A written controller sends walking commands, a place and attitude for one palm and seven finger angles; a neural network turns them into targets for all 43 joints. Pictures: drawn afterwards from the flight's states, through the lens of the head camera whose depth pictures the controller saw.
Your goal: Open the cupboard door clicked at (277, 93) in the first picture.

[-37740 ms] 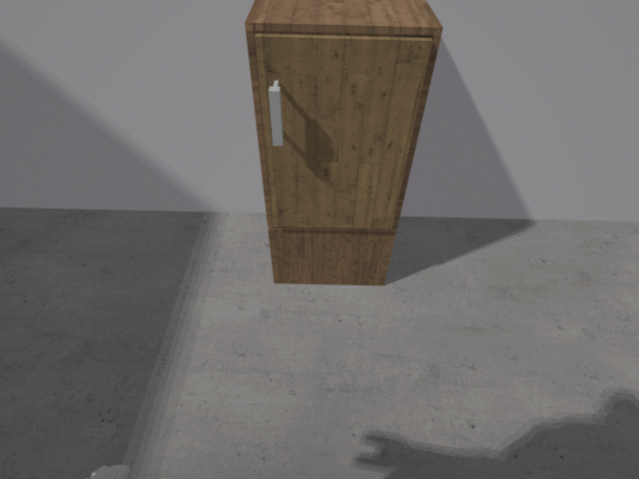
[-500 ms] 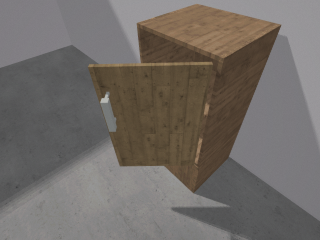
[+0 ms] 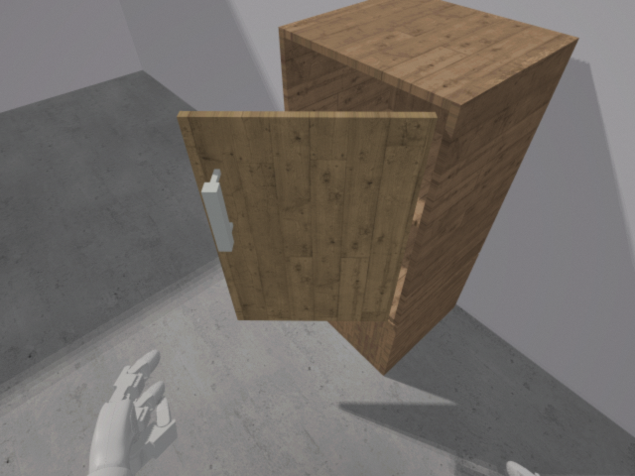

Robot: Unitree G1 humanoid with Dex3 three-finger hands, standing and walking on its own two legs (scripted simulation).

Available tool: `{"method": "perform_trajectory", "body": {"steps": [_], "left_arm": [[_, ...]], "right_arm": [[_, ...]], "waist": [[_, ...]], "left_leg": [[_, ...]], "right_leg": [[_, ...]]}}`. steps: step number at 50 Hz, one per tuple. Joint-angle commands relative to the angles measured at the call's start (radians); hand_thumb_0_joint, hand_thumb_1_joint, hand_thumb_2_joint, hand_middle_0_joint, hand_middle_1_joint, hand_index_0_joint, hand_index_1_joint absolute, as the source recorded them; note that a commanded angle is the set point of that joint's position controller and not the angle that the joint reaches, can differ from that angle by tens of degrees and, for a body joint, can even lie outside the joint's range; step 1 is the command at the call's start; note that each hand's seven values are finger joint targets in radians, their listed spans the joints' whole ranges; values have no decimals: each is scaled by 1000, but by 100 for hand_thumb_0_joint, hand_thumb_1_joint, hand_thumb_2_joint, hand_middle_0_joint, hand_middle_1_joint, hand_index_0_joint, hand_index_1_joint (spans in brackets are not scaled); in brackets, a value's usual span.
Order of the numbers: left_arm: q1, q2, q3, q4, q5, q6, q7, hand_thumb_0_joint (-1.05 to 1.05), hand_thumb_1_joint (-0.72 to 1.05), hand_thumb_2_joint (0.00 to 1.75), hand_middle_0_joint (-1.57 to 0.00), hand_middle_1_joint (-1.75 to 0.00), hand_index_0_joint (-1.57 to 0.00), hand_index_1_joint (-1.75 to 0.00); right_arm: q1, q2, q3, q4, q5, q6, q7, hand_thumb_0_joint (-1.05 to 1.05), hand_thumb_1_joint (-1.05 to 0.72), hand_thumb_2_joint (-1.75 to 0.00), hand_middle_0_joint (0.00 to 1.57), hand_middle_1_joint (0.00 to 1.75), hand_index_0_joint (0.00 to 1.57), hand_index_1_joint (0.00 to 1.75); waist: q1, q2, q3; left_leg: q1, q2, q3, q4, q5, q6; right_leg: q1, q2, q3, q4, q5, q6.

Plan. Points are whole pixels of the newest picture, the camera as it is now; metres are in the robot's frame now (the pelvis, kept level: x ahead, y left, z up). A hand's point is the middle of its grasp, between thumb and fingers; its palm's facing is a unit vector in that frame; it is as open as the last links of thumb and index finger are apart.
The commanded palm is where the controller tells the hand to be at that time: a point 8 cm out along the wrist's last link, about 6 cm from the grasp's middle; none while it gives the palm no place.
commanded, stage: raise the hand with hooked fingers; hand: left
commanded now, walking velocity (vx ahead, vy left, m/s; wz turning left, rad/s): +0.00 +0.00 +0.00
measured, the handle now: (221, 210) +0.55 +0.19 +0.01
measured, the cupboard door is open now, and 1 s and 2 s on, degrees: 48 48 48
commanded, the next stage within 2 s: move the hooked fingers beside the handle in 1.90 s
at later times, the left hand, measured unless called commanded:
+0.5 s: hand (183, 417) +0.20 +0.18 -0.02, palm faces -0.03 -0.99 -0.12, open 10.3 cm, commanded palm +0.17 +0.25 -0.02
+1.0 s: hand (148, 384) +0.23 +0.22 +0.01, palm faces +0.02 -1.00 -0.07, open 13.2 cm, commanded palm +0.21 +0.28 +0.01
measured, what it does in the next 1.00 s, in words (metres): stands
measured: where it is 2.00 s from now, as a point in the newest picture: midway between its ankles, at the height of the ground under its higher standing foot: outside the picture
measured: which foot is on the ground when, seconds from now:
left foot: down 0.00-1.00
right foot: down 0.00-1.00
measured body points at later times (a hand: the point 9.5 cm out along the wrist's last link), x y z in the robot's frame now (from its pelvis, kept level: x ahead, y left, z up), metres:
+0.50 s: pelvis -0.02 -0.03 -0.08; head +0.06 -0.03 +0.36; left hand +0.20 +0.23 -0.01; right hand +0.19 -0.23 -0.17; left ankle +0.00 +0.08 -0.73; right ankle +0.00 -0.11 -0.73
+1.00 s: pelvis -0.02 -0.01 -0.05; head +0.03 +0.01 +0.40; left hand +0.23 +0.28 +0.01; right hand +0.14 -0.27 -0.12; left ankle +0.00 +0.08 -0.73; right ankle +0.00 -0.11 -0.73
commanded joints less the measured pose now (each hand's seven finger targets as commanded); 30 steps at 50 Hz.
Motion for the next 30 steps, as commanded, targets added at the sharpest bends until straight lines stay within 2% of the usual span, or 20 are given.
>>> {"method": "perform_trajectory", "body": {"steps": [1, 2, 3, 5, 8, 9, 11, 12, 13, 15, 17, 19, 21, 22, 23, 25, 26, 27, 28, 30], "left_arm": [[134, -29, 58, 43, -48, -281, -143, 0, 64, 79, -22, -47, -22, -47], [209, -19, 89, 44, -69, -353, -204, 0, 62, 78, -22, -48, -22, -48], [296, 22, 150, 74, -83, -409, -272, 0, 60, 77, -22, -50, -22, -50], [274, 61, 163, 32, -99, -489, -389, 0, 55, 75, -22, -53, -22, -53], [189, 164, 238, -122, -99, -434, -420, 0, 48, 72, -23, -57, -23, -57], [111, 166, 231, -235, -114, -422, -413, 0, 46, 71, -23, -58, -23, -58], [0, 171, 250, -391, -133, -445, -366, 0, 41, 69, -24, -62, -24, -62], [-36, 202, 282, -503, -137, -470, -328, 0, 39, 68, -24, -63, -24, -63], [-89, 219, 281, -599, -135, -490, -301, 0, 36, 67, -24, -64, -24, -64], [-91, 161, 212, -619, -117, -525, -281, 0, 32, 65, -24, -68, -24, -68], [-146, 136, 147, -568, -104, -546, -314, 0, 27, 63, -25, -70, -25, -70], [-195, 153, 120, -454, -107, -512, -393, 0, 22, 61, -25, -74, -25, -74], [-161, 186, 148, -307, -125, -431, -466, 0, 18, 59, -25, -76, -25, -76], [-140, 207, 180, -252, -138, -376, -496, 0, 15, 58, -25, -78, -25, -78], [-107, 229, 219, -172, -160, -309, -526, 0, 13, 57, -25, -80, -25, -80], [-68, 304, 333, -220, -209, -209, -544, 0, 8, 55, -26, -82, -26, -82], [-46, 305, 365, -242, -233, -173, -535, 0, 6, 54, -26, -84, -26, -84], [-45, 317, 409, -270, -250, -159, -511, 0, 4, 53, -26, -86, -26, -86], [-25, 338, 458, -278, -263, -159, -483, 0, 1, 52, -26, -87, -26, -87], [-6, 295, 461, -357, -261, -210, -412, 0, -3, 50, -27, -90, -27, -90]], "right_arm": [[-144, -104, -60, -245, -28, -79, 27, 0, -90, -90, 20, 30, 20, 30], [-155, -103, -71, -272, -33, -77, 44, 0, -90, -90, 20, 30, 20, 30], [-159, -106, -86, -299, -29, -68, 68, 0, -90, -90, 20, 30, 20, 30], [-197, -118, -93, -367, -28, -57, 94, 0, -90, -90, 20, 30, 20, 30], [-206, -112, -94, -435, -23, -18, 92, 0, -90, -90, 20, 30, 20, 30], [-211, -111, -88, -469, -23, -9, 86, 0, -90, -90, 20, 30, 20, 30], [-201, -85, -84, -486, -18, -7, 70, 0, -90, -90, 20, 30, 20, 30], [-165, -75, -84, -475, -24, -5, 62, 0, -90, -90, 20, 30, 20, 30], [-132, -77, -78, -457, -34, 1, 56, 0, -90, -90, 20, 30, 20, 30], [-110, -65, -74, -415, -35, 1, 42, 0, -90, -90, 20, 30, 20, 30], [-102, -79, -59, -381, -35, -15, 37, 0, -90, -90, 20, 30, 20, 30], [-103, -100, -48, -356, -27, -22, 27, 0, -90, -90, 20, 30, 20, 30], [-110, -114, -44, -357, -9, -25, 10, 0, -90, -90, 20, 30, 20, 30], [-115, -120, -44, -366, 1, -22, 3, 0, -90, -90, 20, 30, 20, 30], [-126, -122, -42, -373, 9, -16, -2, 0, -90, -90, 20, 30, 20, 30], [-146, -121, -43, -419, 21, -1, -8, 0, -90, -90, 20, 30, 20, 30], [-150, -111, -40, -439, 22, 5, -8, 0, -90, -90, 20, 30, 20, 30], [-150, -97, -40, -446, 21, 9, -9, 0, -90, -90, 20, 30, 20, 30], [-156, -82, -39, -442, 16, 10, -6, 0, -90, -90, 20, 30, 20, 30], [-137, -53, -43, -427, 9, 2, 4, 0, -90, -90, 20, 30, 20, 30]], "waist": [[49, -328, 53], [81, -334, -16], [118, -224, -61], [112, -75, -153], [132, 37, -275], [118, 63, -313], [85, 100, -311], [76, 154, -360], [51, 145, -369], [10, 132, -364], [-41, 121, -304], [-74, 83, -252], [-68, -10, -244], [-49, -45, -263], [-19, -61, -274], [45, -79, -394], [63, -88, -431], [76, -108, -457], [103, -81, -472], [107, -35, -451]], "left_leg": [[-274, 29, -81, 96, -16, -50], [-321, 18, -67, 151, 17, -56], [-323, 7, -51, 187, 83, -69], [-350, -5, -27, 275, 169, -73], [-398, -3, -5, 325, 195, -56], [-394, -1, -8, 332, 184, -50], [-399, 8, -21, 356, 76, -36], [-364, 20, -35, 373, 132, -32], [-338, 35, -59, 385, 173, -32], [-314, 48, -73, 414, 220, -27], [-364, 57, -89, 444, 159, -22], [-424, 60, -99, 471, 94, -18], [-503, 53, -95, 467, 15, -16], [-524, 48, -91, 457, 1, -15], [-532, 42, -85, 449, 14, -15], [-509, 26, -73, 408, 54, -18], [-493, 22, -71, 391, 74, -19], [-488, 24, -74, 384, 98, -23], [-477, 26, -82, 376, 128, -30], [-435, 32, -78, 338, 167, -37]], "right_leg": [[-306, 37, -5, 61, -132, -8], [-292, 39, 6, 119, -80, -12], [-249, 37, 16, 175, 32, -28], [-244, 29, 29, 276, 194, -37], [-244, 29, 70, 343, 232, -31], [-252, 32, 75, 344, 217, -27], [-298, 29, 119, 298, 74, -16], [-290, 33, 115, 316, 133, -19], [-331, 51, 94, 349, 169, -19], [-365, 49, 99, 341, 206, -20], [-441, 50, 92, 339, 139, -16], [-474, 54, 92, 333, 80, -12], [-431, 49, 123, 290, -5, 1], [-389, 42, 139, 266, -32, 7], [-340, 37, 158, 246, -27, 9], [-179, 7, 185, 210, 11, 25], [-121, -4, 192, 201, 53, 35], [-75, -17, 200, 200, 126, 48], [-36, -13, 196, 219, 196, 41], [-56, -3, 154, 239, 281, 32]]}}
